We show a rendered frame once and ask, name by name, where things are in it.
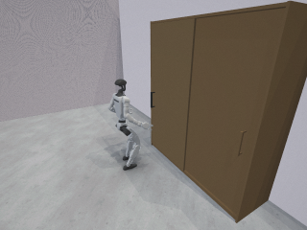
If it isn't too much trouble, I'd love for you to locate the right robot upper arm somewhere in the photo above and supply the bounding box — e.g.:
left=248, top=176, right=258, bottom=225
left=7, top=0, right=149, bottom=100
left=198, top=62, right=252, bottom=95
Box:
left=122, top=96, right=130, bottom=119

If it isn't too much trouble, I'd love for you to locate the wardrobe door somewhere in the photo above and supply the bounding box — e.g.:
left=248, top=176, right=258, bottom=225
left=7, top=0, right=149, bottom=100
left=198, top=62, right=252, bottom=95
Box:
left=151, top=18, right=197, bottom=171
left=184, top=8, right=286, bottom=215

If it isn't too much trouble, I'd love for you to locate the robot left shin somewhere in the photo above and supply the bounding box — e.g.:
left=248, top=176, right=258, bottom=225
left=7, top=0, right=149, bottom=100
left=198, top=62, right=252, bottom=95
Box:
left=126, top=139, right=134, bottom=157

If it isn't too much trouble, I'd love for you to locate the robot right hand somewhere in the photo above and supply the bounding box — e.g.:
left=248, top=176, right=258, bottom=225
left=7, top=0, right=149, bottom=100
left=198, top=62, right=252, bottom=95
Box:
left=142, top=122, right=153, bottom=131

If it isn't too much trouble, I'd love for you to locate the left robot upper arm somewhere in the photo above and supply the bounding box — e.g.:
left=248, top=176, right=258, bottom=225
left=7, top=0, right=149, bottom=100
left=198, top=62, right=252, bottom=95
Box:
left=108, top=93, right=117, bottom=111

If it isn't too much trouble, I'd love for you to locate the humanoid robot head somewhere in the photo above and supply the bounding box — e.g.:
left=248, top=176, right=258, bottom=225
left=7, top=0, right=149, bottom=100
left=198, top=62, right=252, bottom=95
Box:
left=114, top=79, right=127, bottom=97

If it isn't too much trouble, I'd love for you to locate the robot right forearm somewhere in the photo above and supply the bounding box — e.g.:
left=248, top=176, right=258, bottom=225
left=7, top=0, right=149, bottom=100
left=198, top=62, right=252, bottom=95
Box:
left=126, top=113, right=143, bottom=127

